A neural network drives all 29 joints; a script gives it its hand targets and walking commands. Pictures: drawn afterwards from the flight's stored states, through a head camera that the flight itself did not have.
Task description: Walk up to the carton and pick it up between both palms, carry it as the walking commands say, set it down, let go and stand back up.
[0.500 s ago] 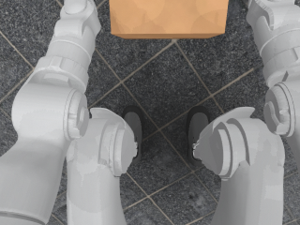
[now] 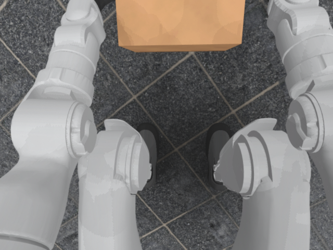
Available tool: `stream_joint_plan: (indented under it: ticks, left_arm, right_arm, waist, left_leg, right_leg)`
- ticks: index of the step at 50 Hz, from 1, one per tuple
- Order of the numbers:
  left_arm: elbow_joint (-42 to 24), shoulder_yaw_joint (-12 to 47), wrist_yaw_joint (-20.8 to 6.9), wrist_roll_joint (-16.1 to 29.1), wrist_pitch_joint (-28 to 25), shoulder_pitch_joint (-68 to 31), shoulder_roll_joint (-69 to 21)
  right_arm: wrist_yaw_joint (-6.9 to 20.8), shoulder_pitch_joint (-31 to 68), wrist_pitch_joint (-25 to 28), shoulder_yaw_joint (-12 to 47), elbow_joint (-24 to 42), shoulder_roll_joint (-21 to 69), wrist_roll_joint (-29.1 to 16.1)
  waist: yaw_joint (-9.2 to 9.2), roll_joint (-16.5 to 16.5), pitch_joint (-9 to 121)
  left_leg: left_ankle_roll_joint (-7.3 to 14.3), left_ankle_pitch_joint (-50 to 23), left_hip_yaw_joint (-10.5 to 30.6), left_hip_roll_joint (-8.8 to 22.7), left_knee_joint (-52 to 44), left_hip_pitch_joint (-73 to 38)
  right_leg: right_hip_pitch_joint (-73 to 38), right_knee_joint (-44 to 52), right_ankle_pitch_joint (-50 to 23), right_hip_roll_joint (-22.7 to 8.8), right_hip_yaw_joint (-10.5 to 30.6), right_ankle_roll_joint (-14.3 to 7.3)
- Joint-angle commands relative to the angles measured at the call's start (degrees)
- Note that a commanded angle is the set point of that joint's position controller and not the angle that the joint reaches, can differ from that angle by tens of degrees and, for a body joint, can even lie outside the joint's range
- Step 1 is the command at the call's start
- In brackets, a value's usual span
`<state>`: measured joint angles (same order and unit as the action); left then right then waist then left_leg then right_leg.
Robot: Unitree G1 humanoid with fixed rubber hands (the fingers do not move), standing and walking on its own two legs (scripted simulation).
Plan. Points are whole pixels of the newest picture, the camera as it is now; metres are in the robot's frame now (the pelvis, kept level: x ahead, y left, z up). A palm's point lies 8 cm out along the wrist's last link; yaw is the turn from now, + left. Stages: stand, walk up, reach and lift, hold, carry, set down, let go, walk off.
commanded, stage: reach and lift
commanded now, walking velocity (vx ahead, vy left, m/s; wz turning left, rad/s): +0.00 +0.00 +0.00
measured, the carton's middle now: (179, 11) +0.53 +0.00 -0.27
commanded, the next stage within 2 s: none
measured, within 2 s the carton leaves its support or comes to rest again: leaves its support in 0.22 s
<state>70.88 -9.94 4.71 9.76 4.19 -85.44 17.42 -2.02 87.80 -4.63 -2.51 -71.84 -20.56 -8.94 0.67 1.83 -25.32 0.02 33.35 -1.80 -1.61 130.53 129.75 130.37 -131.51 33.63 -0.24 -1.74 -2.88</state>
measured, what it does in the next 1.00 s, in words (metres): stands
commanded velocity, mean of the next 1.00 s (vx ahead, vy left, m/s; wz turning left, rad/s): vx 0.00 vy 0.00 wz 0.00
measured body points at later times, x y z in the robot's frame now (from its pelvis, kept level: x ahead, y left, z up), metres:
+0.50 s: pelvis -0.01 +0.00 +0.01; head +0.35 -0.02 +0.28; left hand +0.54 +0.16 -0.15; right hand +0.55 -0.17 -0.15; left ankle +0.12 +0.11 -0.31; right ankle +0.11 -0.11 -0.31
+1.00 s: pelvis +0.00 +0.00 +0.04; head +0.34 -0.01 +0.33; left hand +0.54 +0.16 -0.09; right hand +0.56 -0.17 -0.09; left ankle +0.12 +0.12 -0.31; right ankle +0.11 -0.11 -0.31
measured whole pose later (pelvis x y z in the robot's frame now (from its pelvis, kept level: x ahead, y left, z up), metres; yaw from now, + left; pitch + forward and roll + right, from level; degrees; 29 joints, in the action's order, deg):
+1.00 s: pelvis +0.00 +0.00 +0.04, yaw +0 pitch +41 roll +2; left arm 46.1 -20.6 8.4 0.5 14.4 -71.1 8.0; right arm -4.9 76.3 -13.6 -15.1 -53.4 -13.9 1.5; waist 1.0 0.2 -8.0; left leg -1.9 32.5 -0.2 -5.0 121.8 130.8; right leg 131.7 -122.6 32.2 4.0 0.6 -0.1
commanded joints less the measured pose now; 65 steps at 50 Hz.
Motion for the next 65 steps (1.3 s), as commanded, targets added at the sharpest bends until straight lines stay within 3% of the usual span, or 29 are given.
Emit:
stream_joint_plan:
  ticks: [1,12,21,34,45,53,65]
  left_arm:
    - [-11.9,8.7,-12.8,1.7,0.0,-22.2,-47.6]
    - [-19.0,12.5,-12.7,4.8,0.2,-25.5,-51.1]
    - [-22.6,14.3,-11.8,4.5,2.0,-29.3,-52.5]
    - [-29.0,14.0,-12.1,0.9,5.6,-32.5,-55.2]
    - [-31.6,13.2,-13.0,-2.8,8.2,-26.9,-60.2]
    - [-35.0,15.7,-12.7,-3.6,9.4,-21.7,-63.4]
    - [-32.5,13.4,-13.5,-7.9,11.0,-16.6,-65.5]
  right_arm:
    - [13.3,22.2,0.0,8.0,11.5,46.4,-0.2]
    - [12.9,23.2,-0.3,10.4,17.1,51.3,-2.3]
    - [12.8,26.5,-2.0,11.4,20.6,52.0,-2.0]
    - [14.1,24.3,-6.5,8.4,18.9,59.0,0.5]
    - [14.3,19.4,-8.4,6.4,21.6,62.4,4.7]
    - [13.5,15.7,-9.4,9.9,26.7,65.6,4.8]
    - [12.8,11.6,-10.4,7.5,24.8,67.2,8.2]
  waist:
    - [-0.52,-3.7,52.6]
    - [-0.23,-3.7,64.4]
    - [-0.54,-4.0,71.3]
    - [1.55,-4.1,79.4]
    - [0.67,-3.7,84.0]
    - [1.10,-4.5,92.7]
    - [1.28,-5.1,87.9]
  left_leg:
    - [0.5,-18.0,0.5,-4.7,-7.4,-20.4]
    - [0.5,-23.6,-0.1,-5.4,-7.5,-25.7]
    - [0.4,-19.3,-0.6,-5.6,-10.2,-29.6]
    - [0.0,-14.6,-2.5,-5.6,-13.8,-31.9]
    - [-0.7,-18.4,-2.5,-6.6,-16.4,-32.3]
    - [-0.9,-22.3,-2.5,-7.4,-19.0,-34.5]
    - [-0.9,-16.9,-2.1,-7.4,-25.7,-31.6]
  right_leg:
    - [-24.7,10.3,-18.6,4.4,3.6,0.7]
    - [-31.1,9.8,-24.5,5.3,2.7,0.7]
    - [-33.1,11.7,-19.4,5.3,1.0,1.0]
    - [-34.0,15.3,-14.8,6.1,0.3,1.6]
    - [-33.7,17.8,-18.6,7.1,-0.1,1.7]
    - [-38.3,20.0,-23.5,7.9,-0.3,2.5]
    - [-37.0,27.0,-18.3,8.5,-0.3,2.7]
